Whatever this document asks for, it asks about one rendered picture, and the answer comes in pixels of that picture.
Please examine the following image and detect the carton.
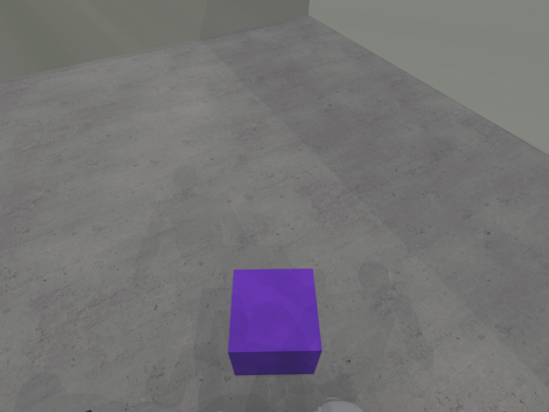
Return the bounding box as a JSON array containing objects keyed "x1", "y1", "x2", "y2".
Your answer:
[{"x1": 228, "y1": 269, "x2": 322, "y2": 375}]

